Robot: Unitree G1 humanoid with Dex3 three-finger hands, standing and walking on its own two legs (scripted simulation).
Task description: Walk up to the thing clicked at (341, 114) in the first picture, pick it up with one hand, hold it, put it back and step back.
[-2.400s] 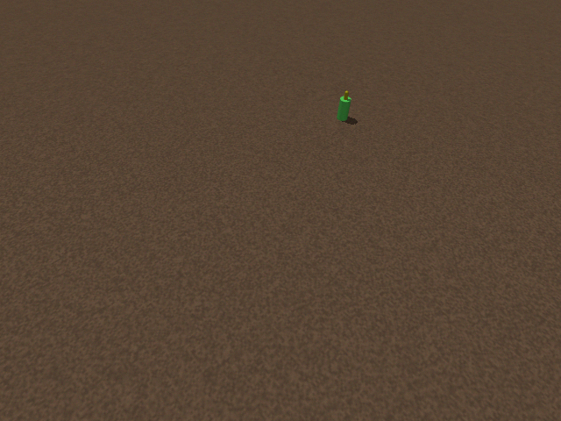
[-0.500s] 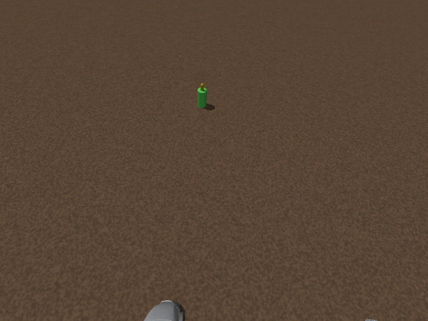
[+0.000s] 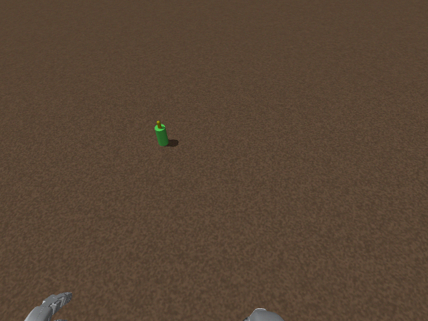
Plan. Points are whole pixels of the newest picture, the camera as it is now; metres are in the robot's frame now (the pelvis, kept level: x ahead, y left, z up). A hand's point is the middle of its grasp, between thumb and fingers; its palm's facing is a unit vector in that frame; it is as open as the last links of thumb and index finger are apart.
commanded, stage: walk up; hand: left
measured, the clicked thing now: (161, 132) +1.28 +0.32 -0.65
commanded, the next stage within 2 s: none
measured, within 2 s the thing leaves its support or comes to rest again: neither
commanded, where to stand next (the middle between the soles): +0.99 +0.05 m, yaw +0 degrees
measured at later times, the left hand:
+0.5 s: hand (72, 281) +0.25 +0.32 -0.14, palm faces +0.02 -0.93 -0.37, open 7.4 cm
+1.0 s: hand (113, 161) +0.57 +0.29 -0.11, palm faces -0.06 -0.91 -0.41, open 7.4 cm
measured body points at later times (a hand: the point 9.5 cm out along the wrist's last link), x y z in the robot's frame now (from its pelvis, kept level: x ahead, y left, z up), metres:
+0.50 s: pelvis +0.25 +0.03 +0.00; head +0.27 +0.06 +0.45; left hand +0.25 +0.37 -0.12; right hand +0.37 -0.29 -0.08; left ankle +0.35 +0.15 -0.71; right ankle +0.13 -0.11 -0.70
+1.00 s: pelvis +0.46 +0.01 +0.01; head +0.48 -0.02 +0.45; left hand +0.57 +0.33 -0.08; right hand +0.48 -0.31 -0.13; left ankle +0.36 +0.15 -0.69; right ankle +0.55 -0.10 -0.71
